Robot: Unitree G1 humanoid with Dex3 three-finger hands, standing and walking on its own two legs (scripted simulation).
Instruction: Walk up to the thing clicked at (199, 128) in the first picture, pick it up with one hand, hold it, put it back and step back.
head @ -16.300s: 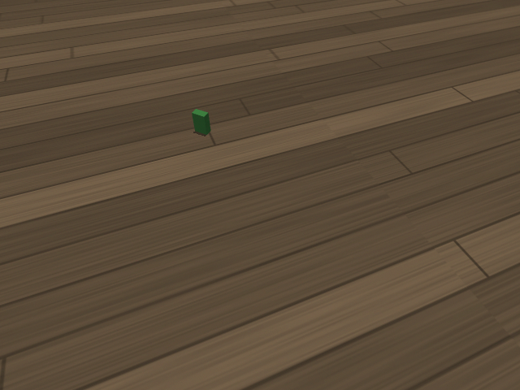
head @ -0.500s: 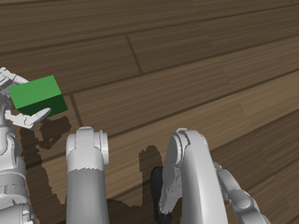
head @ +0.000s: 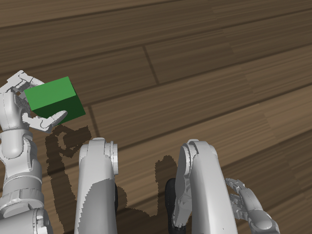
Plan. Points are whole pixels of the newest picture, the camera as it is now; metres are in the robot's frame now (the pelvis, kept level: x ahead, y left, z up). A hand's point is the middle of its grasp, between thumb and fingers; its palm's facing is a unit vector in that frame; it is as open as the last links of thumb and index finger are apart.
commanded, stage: settle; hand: left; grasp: from the side
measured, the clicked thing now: (59, 104) +0.40 +0.26 -0.06
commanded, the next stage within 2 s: lift in 0.30 s
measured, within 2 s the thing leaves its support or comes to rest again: neither
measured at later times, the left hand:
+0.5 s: hand (41, 95) +0.40 +0.28 -0.02, palm faces +0.29 -0.96 -0.05, open 9.2 cm
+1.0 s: hand (13, 80) +0.38 +0.28 +0.09, palm faces +0.27 -0.96 -0.03, open 9.2 cm
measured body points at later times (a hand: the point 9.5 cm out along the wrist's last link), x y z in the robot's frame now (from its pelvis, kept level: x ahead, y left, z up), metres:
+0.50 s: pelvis +0.00 +0.00 +0.02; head +0.19 +0.06 +0.42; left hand +0.38 +0.33 -0.01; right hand +0.17 -0.26 -0.10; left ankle +0.08 +0.13 -0.32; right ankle +0.09 -0.11 -0.32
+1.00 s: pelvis +0.01 +0.00 +0.10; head +0.18 +0.05 +0.51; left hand +0.36 +0.33 +0.10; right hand +0.20 -0.24 -0.02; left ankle +0.08 +0.13 -0.32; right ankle +0.09 -0.11 -0.32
